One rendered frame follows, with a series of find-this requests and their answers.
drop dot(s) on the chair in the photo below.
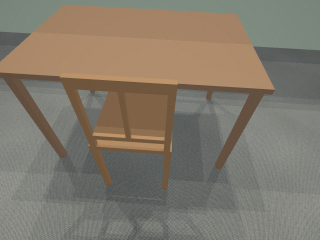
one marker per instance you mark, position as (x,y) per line
(137,116)

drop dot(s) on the table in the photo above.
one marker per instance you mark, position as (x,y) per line
(203,51)

